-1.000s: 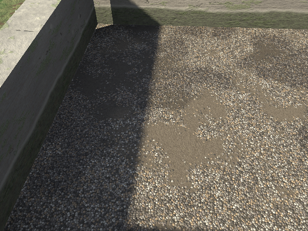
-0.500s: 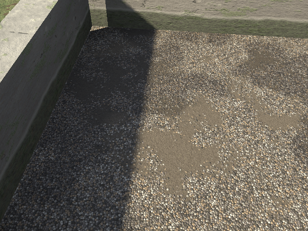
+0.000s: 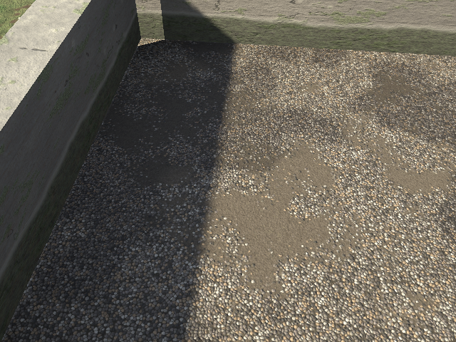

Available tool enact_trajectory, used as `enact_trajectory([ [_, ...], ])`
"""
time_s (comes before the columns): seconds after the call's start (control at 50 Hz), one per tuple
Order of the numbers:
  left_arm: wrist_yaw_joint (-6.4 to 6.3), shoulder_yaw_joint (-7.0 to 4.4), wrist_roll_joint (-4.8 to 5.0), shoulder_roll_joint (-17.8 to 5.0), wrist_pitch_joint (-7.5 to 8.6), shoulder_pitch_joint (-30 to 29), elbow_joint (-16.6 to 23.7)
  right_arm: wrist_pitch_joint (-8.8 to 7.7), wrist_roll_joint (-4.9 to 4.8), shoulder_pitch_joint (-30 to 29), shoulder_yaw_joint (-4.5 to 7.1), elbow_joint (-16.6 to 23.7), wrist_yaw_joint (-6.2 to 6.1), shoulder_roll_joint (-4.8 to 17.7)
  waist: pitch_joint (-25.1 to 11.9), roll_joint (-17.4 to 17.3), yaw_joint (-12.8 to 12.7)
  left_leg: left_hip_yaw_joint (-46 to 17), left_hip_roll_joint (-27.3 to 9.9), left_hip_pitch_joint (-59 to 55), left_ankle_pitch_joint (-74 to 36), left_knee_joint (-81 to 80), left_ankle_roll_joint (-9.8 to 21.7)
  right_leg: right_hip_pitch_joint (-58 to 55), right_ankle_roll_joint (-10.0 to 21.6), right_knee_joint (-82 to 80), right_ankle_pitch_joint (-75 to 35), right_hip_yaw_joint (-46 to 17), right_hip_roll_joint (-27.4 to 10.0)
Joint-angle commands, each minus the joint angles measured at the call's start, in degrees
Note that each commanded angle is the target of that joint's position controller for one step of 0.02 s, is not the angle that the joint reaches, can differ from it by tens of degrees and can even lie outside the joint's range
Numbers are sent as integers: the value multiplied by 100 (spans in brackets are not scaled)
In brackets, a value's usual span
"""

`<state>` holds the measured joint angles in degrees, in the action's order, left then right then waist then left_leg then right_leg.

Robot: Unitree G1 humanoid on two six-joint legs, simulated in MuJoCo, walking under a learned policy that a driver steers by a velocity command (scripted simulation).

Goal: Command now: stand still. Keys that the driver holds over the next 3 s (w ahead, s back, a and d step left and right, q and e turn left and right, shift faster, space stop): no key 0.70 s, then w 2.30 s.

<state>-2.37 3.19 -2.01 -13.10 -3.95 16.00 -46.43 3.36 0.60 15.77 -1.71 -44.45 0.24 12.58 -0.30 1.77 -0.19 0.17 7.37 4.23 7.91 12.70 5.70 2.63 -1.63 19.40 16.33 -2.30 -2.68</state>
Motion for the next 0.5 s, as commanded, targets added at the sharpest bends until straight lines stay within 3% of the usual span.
enact_trajectory([
  [0.02, -24, -82, 2, -496, 75, 176, 199, -69, 11, 72, 116, 239, -10, 519, 51, -73, -23, -1053, -1081, -482, -1584, -56, 67, 658, 188, -275, -736, -413, -232],
  [0.12, -27, -50, -1, -543, 83, 354, 52, -94, 24, 168, 95, 141, -19, 545, 137, -39, -38, -974, -1009, -320, -1191, -60, 69, 677, 236, -350, -725, -406, -194],
  [0.16, -29, -25, -21, -537, 92, 400, 19, -82, 74, 245, 74, 96, -13, 530, 193, -8, -48, -945, -991, -245, -1116, -57, 32, 685, 275, -375, -808, -401, -187],
  [0.5, -50, 52, -26, -442, 13, 866, -474, -175, 59, 491, 16, -72, -16, 487, 306, -81, -68, -790, -907, 93, -792, 53, -40, 493, 350, -526, -1117, -423, -51],
])
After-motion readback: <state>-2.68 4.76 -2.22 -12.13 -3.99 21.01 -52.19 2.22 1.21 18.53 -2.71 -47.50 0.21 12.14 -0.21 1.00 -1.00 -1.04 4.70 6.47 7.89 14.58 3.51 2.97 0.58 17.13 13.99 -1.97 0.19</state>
